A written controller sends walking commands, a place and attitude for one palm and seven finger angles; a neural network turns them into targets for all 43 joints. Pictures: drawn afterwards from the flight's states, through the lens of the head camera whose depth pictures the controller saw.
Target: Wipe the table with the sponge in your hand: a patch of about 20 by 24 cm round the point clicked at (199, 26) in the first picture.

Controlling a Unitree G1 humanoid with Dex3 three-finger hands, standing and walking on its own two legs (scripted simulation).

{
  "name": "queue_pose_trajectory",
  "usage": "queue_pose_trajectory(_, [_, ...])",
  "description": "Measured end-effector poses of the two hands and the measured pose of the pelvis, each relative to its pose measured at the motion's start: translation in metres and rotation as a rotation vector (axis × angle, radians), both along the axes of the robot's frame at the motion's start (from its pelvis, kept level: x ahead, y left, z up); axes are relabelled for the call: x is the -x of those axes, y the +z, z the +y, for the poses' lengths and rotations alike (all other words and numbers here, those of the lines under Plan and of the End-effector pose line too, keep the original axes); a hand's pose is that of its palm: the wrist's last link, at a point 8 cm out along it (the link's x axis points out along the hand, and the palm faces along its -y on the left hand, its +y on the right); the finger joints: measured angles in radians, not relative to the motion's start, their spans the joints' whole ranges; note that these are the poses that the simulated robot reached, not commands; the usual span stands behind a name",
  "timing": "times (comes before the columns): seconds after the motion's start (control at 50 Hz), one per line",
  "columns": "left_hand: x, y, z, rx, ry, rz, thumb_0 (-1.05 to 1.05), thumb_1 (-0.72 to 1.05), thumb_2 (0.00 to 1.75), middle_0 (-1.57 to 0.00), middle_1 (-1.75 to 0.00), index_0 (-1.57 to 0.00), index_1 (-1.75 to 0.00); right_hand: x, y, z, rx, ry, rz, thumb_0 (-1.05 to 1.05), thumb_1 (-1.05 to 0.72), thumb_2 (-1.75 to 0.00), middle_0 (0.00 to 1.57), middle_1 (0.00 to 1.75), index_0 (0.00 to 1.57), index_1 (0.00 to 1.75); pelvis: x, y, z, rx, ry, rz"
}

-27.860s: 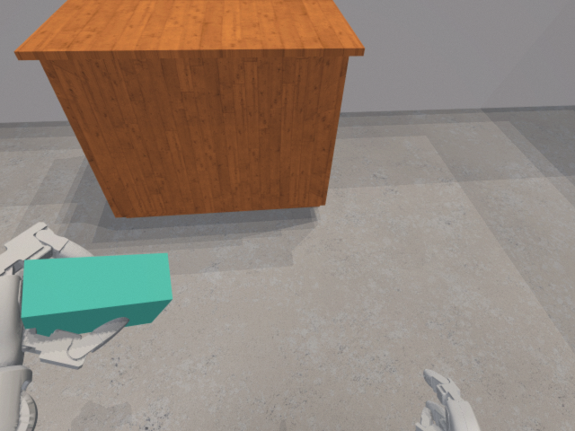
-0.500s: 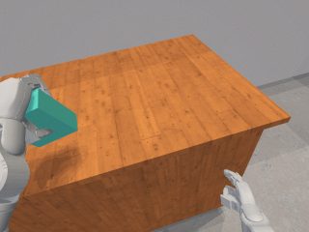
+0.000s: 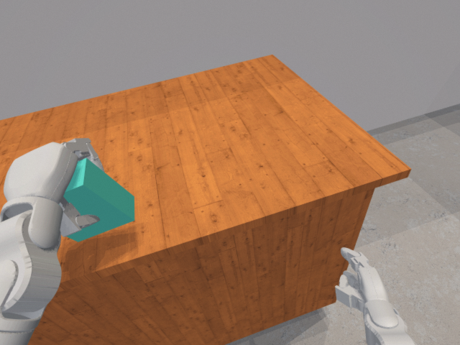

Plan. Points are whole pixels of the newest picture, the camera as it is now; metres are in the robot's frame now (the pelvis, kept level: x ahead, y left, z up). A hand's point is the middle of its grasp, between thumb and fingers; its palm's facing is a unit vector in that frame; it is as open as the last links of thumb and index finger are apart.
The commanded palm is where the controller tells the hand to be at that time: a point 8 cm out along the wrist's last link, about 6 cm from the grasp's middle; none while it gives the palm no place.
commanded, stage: move the sponge above the wiping area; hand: left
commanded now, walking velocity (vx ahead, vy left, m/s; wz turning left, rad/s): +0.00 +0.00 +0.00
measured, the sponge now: (90, 209) +0.25 +0.28 +0.15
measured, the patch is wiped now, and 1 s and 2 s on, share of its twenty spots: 0.00 0.00 0.00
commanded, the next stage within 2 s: none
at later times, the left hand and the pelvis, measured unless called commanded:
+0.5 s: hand (93, 186) +0.28 +0.28 +0.17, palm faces +0.12 -0.10 -0.99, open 9.4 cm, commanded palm +0.23 +0.29 +0.29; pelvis +0.00 +0.01 +0.00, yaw +0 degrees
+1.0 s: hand (101, 171) +0.30 +0.27 +0.19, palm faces +0.20 -0.10 -0.97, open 9.4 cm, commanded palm +0.25 +0.28 +0.27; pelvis +0.02 +0.03 +0.01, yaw +0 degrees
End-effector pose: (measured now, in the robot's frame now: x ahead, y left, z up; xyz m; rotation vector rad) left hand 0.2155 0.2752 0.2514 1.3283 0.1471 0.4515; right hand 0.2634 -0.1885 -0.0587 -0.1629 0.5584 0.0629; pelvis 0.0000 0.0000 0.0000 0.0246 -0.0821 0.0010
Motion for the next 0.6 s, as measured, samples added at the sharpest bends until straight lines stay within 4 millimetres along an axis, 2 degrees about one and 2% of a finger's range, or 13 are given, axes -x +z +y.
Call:
queue_pose_trajectory(0.04, [-0.001,-0.009,-0.009,-0.014,-0.047,0.027,0.00,-0.45,1.04,-0.80,-1.39,-0.81,-1.39,0.001,-0.002,-0.004,0.026,-0.003,0.007,0.02,-0.90,-0.90,0.20,0.30,0.20,0.30,0.000,-0.001,-0.001,-0.002,-0.003,-0.007])
queue_pose_trajectory(0.1, [-0.002,0.000,-0.013,-0.095,-0.077,-0.001,0.00,-0.45,1.04,-0.80,-1.39,-0.81,-1.39,0.003,-0.003,-0.007,0.045,-0.008,0.015,0.02,-0.90,-0.90,0.20,0.30,0.20,0.30,-0.001,-0.001,-0.002,-0.006,-0.012,-0.017])
queue_pose_trajectory(0.2, [-0.003,0.042,0.010,-0.169,0.017,-0.127,0.00,-0.45,1.04,-0.81,-1.39,-0.82,-1.38,0.005,-0.004,-0.007,0.025,-0.017,0.032,0.02,-0.90,-0.90,0.20,0.30,0.19,0.30,-0.003,0.000,-0.002,-0.003,-0.013,-0.022])
queue_pose_trajectory(0.26, [-0.004,0.053,0.025,-0.138,0.086,-0.153,0.00,-0.45,1.04,-0.80,-1.39,-0.81,-1.39,0.007,-0.005,-0.005,0.005,-0.023,0.035,0.02,-0.90,-0.90,0.20,0.30,0.19,0.30,-0.002,0.001,0.000,0.000,-0.003,-0.012])
queue_pose_trajectory(0.3, [-0.007,0.046,0.032,-0.103,0.110,-0.124,0.00,-0.45,1.04,-0.80,-1.39,-0.81,-1.39,0.008,-0.006,-0.003,-0.004,-0.024,0.035,0.02,-0.90,-0.90,0.20,0.30,0.19,0.30,-0.001,0.001,0.002,0.003,0.004,-0.003])
queue_pose_trajectory(0.36, [-0.017,0.017,0.032,-0.051,0.101,-0.024,0.00,-0.45,1.04,-0.80,-1.40,-0.81,-1.39,0.011,-0.010,0.000,-0.003,-0.022,0.039,0.02,-0.90,-0.90,0.20,0.30,0.20,0.30,0.000,0.001,0.005,0.005,0.014,0.007])
queue_pose_trajectory(0.42, [-0.029,-0.016,0.022,-0.026,0.046,0.080,0.00,-0.45,1.04,-0.80,-1.40,-0.81,-1.39,0.012,-0.013,0.004,0.017,-0.015,0.048,0.02,-0.90,-0.90,0.20,0.30,0.20,0.30,0.000,0.001,0.008,0.003,0.015,0.012])
queue_pose_trajectory(0.46, [-0.036,-0.029,0.013,-0.039,-0.005,0.119,0.00,-0.45,1.04,-0.80,-1.40,-0.81,-1.39,0.012,-0.014,0.007,0.031,-0.010,0.055,0.02,-0.90,-0.90,0.20,0.30,0.20,0.30,-0.001,0.001,0.010,0.001,0.010,0.009])
queue_pose_trajectory(0.52, [-0.043,-0.022,0.001,-0.101,-0.073,0.089,0.00,-0.45,1.04,-0.80,-1.39,-0.81,-1.39,0.009,-0.014,0.013,0.041,0.001,0.055,0.02,-0.90,-0.90,0.20,0.30,0.20,0.30,-0.006,0.001,0.013,-0.001,0.002,0.005])
queue_pose_trajectory(0.6, [-0.048,0.012,0.006,-0.150,-0.073,-0.039,0.00,-0.45,1.04,-0.81,-1.39,-0.82,-1.39,0.002,-0.011,0.023,0.018,0.013,0.057,0.02,-0.90,-0.90,0.20,0.30,0.20,0.30,-0.012,0.003,0.017,0.000,-0.006,0.007])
